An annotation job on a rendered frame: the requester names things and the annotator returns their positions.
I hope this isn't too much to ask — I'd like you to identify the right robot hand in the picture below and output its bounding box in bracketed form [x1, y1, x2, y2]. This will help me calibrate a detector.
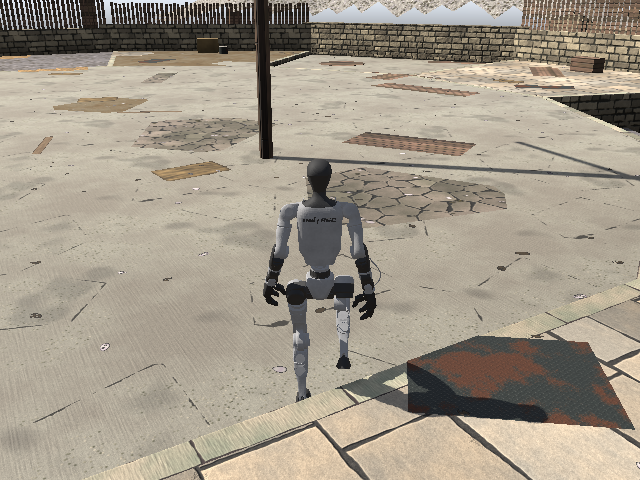
[352, 291, 377, 320]

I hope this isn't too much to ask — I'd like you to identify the robot right upper arm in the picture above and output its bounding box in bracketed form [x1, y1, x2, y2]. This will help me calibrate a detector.
[340, 202, 366, 259]

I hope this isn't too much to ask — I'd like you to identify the left robot shin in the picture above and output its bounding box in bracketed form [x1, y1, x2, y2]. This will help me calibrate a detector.
[293, 333, 308, 401]

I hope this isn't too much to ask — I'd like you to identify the robot left upper arm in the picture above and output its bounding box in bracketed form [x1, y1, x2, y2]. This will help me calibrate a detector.
[274, 202, 299, 259]

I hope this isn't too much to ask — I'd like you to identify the left robot hand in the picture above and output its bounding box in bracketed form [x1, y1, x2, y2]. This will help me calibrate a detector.
[263, 283, 286, 306]

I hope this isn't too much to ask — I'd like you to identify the left robot thigh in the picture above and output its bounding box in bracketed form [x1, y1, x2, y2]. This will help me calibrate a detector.
[286, 279, 310, 351]

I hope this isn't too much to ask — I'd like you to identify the left robot forearm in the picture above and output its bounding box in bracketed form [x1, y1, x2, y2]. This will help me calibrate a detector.
[265, 244, 284, 287]

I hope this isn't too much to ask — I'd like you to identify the right robot forearm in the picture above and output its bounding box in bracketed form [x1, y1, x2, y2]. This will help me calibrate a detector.
[355, 243, 375, 294]

